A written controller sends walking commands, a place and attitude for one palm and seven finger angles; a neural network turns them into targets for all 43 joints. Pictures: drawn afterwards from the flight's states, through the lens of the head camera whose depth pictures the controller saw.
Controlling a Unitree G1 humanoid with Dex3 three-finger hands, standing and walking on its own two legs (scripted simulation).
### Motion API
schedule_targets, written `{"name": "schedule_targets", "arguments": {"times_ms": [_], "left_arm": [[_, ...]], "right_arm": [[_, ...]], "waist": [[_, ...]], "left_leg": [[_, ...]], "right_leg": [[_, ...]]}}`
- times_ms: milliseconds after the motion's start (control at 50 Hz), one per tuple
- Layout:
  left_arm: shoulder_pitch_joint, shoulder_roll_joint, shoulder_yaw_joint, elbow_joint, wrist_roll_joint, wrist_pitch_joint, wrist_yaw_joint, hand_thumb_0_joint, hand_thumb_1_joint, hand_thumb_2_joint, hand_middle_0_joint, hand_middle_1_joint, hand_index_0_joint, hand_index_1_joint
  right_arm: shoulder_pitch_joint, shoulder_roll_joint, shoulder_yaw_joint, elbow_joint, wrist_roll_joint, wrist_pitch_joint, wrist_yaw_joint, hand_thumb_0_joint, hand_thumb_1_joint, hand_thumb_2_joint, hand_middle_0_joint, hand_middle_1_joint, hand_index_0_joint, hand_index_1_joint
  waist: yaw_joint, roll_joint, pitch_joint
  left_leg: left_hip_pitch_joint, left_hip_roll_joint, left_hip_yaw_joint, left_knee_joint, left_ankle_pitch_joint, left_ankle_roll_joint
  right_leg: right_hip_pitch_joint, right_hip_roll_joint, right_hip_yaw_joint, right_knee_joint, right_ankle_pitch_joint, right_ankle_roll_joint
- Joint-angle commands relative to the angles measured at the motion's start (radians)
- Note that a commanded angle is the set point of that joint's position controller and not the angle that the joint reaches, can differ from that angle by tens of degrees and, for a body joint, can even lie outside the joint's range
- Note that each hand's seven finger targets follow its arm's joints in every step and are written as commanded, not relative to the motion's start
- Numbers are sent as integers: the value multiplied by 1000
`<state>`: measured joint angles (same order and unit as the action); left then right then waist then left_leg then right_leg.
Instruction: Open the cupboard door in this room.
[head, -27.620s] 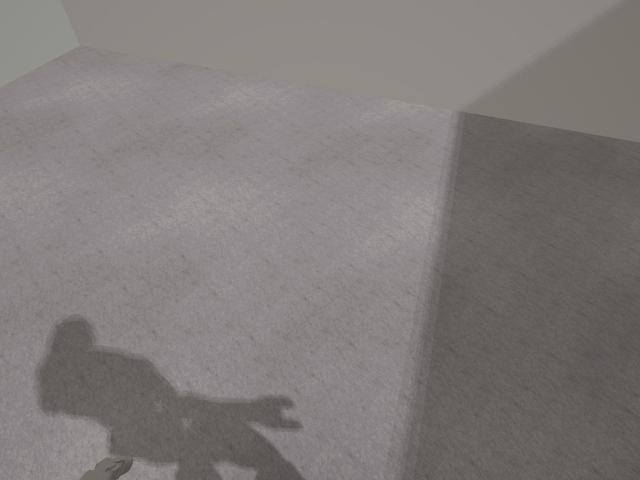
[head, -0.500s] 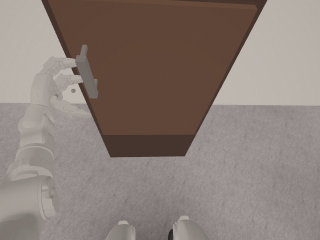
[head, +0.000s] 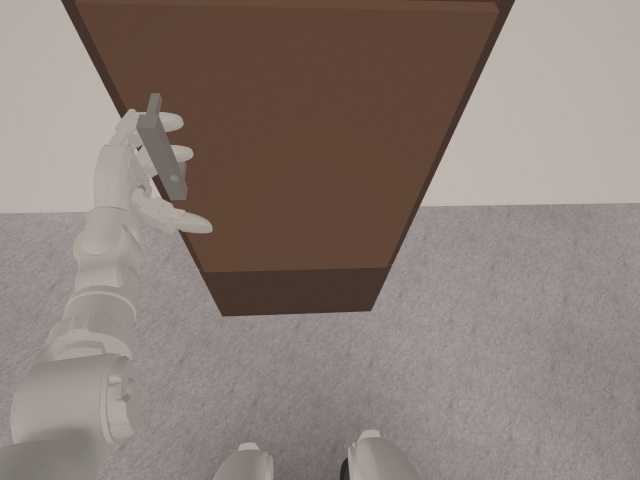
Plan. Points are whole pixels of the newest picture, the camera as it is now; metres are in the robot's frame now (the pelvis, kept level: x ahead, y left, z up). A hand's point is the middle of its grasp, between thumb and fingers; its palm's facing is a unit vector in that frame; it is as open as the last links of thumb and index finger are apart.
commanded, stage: slide the fingers in behind the handle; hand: left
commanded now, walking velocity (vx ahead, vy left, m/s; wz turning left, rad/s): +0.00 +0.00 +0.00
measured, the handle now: (167, 150) +0.52 +0.18 +0.07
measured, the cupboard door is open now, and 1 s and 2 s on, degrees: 0 0 20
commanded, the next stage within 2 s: close the thumb around the handle in 0.52 s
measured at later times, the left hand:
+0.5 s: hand (179, 183) +0.46 +0.16 +0.07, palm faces -0.01 -1.00 -0.01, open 14.0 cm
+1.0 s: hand (184, 177) +0.47 +0.15 +0.07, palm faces -0.01 -1.00 -0.02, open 9.9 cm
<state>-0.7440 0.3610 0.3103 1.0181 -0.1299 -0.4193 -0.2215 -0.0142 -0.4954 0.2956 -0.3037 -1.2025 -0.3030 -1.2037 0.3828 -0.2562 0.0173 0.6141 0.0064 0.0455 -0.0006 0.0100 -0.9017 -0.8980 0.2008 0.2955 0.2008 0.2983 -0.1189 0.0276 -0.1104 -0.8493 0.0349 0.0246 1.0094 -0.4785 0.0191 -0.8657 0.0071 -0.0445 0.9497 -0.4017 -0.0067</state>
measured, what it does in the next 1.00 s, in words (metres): stands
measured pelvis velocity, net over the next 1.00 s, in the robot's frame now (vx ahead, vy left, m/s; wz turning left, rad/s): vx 0.00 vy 0.00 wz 0.01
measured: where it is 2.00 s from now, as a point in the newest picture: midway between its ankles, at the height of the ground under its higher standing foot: outside the picture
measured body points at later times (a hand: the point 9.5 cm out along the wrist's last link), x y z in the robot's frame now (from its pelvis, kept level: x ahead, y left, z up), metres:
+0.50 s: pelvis -0.01 +0.00 +0.00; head +0.09 +0.00 +0.44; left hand +0.46 +0.21 +0.08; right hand +0.05 -0.27 -0.12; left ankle +0.00 +0.10 -0.68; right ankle +0.03 -0.12 -0.68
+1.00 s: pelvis +0.00 +0.00 +0.00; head +0.10 +0.00 +0.44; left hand +0.47 +0.21 +0.07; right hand +0.03 -0.26 -0.12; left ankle +0.00 +0.10 -0.68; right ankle +0.03 -0.12 -0.68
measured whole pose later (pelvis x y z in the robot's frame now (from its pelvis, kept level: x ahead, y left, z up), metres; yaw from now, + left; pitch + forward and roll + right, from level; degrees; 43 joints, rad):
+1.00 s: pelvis +0.00 +0.00 +0.00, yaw +0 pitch +19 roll -2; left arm -0.78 0.34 0.30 1.06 -0.11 -0.43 -0.18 -0.01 0.10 0.55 -0.35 -1.27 -0.35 -1.27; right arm 0.38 -0.26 0.02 0.62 0.00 0.04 0.00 0.01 -0.90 -0.90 0.20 0.30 0.20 0.30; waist -0.12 0.03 -0.11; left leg -0.86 0.03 0.02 1.01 -0.48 0.02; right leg -0.88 0.00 -0.04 0.96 -0.41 -0.01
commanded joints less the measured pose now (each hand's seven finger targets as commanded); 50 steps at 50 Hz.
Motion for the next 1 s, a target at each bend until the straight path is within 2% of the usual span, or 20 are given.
{"name": "schedule_targets", "arguments": {"times_ms": [0,20,40,80,140,160,240,320,380,460,560,580,600,700,740,800,820,840,860,980], "left_arm": [[-378,214,47,-168,-21,-44,16,0,-500,300,-300,-1200,-300,-1200],[-374,227,58,-172,-16,-44,20,0,-500,300,-300,-1200,-300,-1200],[-382,198,31,-177,-11,-45,21,0,-500,300,-300,-1200,-300,-1200],[-394,199,31,-217,-2,-64,30,0,-500,300,-300,-1200,-300,-1200],[-407,222,49,-202,0,-86,41,0,-500,300,-300,-1200,-300,-1200],[-415,236,54,-212,1,-94,40,0,-500,300,-300,-1200,-300,-1200],[-427,176,5,-200,2,-97,29,0,-500,300,-300,-1200,-300,-1200],[-446,194,15,-142,-6,-75,21,0,-500,300,-300,-1200,-300,-1200],[-451,173,4,-189,-8,-83,21,0,-500,300,-300,-1200,-300,-1200],[-439,200,30,-163,-10,-87,32,0,-500,300,-300,-1200,-300,-1200],[-490,177,-6,-163,6,-92,31,0,-500,300,-300,-1200,-300,-1200],[-479,198,15,-144,7,-89,35,0,-500,300,-300,-1200,-300,-1200],[-503,170,-17,-141,8,-85,35,0,-500,300,-300,-1200,-300,-1200],[-504,182,5,-150,4,-83,44,0,-220,420,-320,-1230,-320,-1230],[-510,161,-15,-146,5,-80,44,0,-108,468,-328,-1242,-328,-1242],[-490,176,1,-131,12,-78,50,0,60,540,-340,-1260,-340,-1260],[-493,200,18,-144,16,-80,54,0,116,564,-344,-1266,-344,-1266],[-503,178,-4,-165,16,-82,53,0,172,588,-348,-1272,-348,-1272],[-481,185,13,-176,11,-86,53,0,228,612,-352,-1278,-352,-1278],[-453,167,-2,-152,3,-71,41,0,564,756,-376,-1314,-376,-1314]], "right_arm": [[105,-165,-57,-79,1,-22,-11,0,-900,-900,200,300,200,300],[105,-164,-57,-83,1,-21,-13,0,-900,-900,200,300,200,300],[98,-158,-55,-87,2,-22,-11,0,-900,-900,200,300,200,300],[96,-154,-56,-89,0,-25,-10,0,-900,-900,200,300,200,300],[96,-155,-55,-80,-3,-28,-10,0,-900,-900,200,300,200,300],[95,-157,-56,-80,-3,-30,-12,0,-900,-900,200,300,200,300],[84,-155,-57,-74,1,-36,-12,0,-900,-900,200,300,200,300],[85,-162,-55,-65,4,-35,-19,0,-900,-900,200,300,200,300],[83,-159,-57,-71,1,-40,-17,0,-900,-900,200,300,200,300],[86,-162,-55,-73,-1,-40,-17,0,-900,-900,200,300,200,300],[84,-161,-54,-72,0,-42,-17,0,-900,-900,200,300,200,300],[84,-165,-55,-64,-1,-41,-17,0,-900,-900,200,300,200,300],[82,-163,-52,-63,1,-41,-17,0,-900,-900,200,300,200,300],[97,-168,-56,-59,-6,-42,-16,0,-900,-900,200,300,200,300],[93,-164,-54,-60,-6,-42,-15,0,-900,-900,200,300,200,300],[104,-166,-55,-57,-7,-37,-12,0,-900,-900,200,300,200,300],[108,-169,-57,-58,-9,-35,-12,0,-900,-900,200,300,200,300],[103,-165,-58,-63,-7,-34,-11,0,-900,-900,200,300,200,300],[110,-165,-59,-68,-9,-35,-10,0,-900,-900,200,300,200,300],[103,-162,-57,-63,-3,-27,-11,0,-900,-900,200,300,200,300]], "waist": [[-7,-16,-403],[-1,-28,-404],[-5,1,-388],[3,42,-428],[-3,-3,-406],[-1,18,-410],[-7,53,-420],[-21,-9,-389],[-5,59,-451],[-12,-8,-413],[-21,53,-401],[-17,31,-411],[-32,54,-397],[-23,37,-463],[-33,38,-444],[-24,38,-439],[-20,23,-450],[-27,39,-452],[-13,47,-478],[-21,30,-415]], "left_leg": [[188,-30,-28,-128,334,3],[169,-33,-25,-131,317,4],[173,-35,-21,-136,306,4],[216,-34,-25,-128,340,3],[188,-33,-26,-124,308,4],[188,-35,-26,-122,312,5],[236,-33,-32,-126,306,-2],[179,-35,-33,-125,262,3],[248,-35,-40,-124,318,-2],[197,-37,-36,-120,292,6],[219,-36,-45,-119,281,2],[218,-33,-49,-118,273,0],[225,-31,-50,-120,269,-2],[251,-31,-57,-110,314,-3],[237,-31,-52,-111,301,-1],[242,-29,-56,-111,328,-3],[235,-29,-57,-110,329,-2],[244,-30,-51,-111,332,-1],[258,-33,-51,-108,365,-1],[230,-30,-41,-116,347,-1]], "right_leg": [[286,28,25,-105,331,-9],[306,25,30,-106,328,-8],[295,25,30,-110,322,-10],[283,26,31,-98,334,-13],[289,24,36,-103,314,-10],[295,24,38,-98,321,-13],[252,24,30,-100,293,-16],[260,21,34,-107,271,-9],[247,22,25,-92,295,-16],[263,25,30,-99,289,-12],[211,24,25,-91,258,-17],[207,23,23,-91,246,-15],[183,24,21,-92,237,-15],[200,25,17,-81,265,-14],[194,24,18,-86,259,-12],[191,27,13,-80,274,-15],[205,26,15,-78,279,-14],[208,26,19,-83,286,-13],[224,28,17,-77,311,-16],[223,28,18,-92,315,-14]]}}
